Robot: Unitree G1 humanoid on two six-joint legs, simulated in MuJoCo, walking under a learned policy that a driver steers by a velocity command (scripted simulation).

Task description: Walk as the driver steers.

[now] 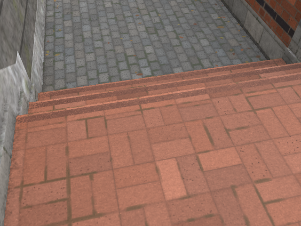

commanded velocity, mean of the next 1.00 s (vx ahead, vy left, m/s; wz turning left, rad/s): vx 0.37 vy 0.00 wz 0.00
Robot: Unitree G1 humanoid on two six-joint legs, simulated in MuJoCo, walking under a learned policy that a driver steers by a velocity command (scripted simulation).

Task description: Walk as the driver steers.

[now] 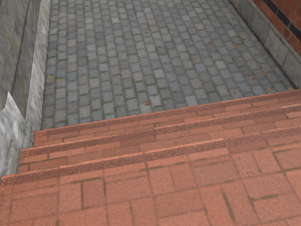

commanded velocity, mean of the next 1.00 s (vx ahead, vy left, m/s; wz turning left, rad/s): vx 0.27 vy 0.00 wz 0.15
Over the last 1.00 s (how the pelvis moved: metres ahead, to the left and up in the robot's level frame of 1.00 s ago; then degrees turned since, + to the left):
0.41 -0.01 0.00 0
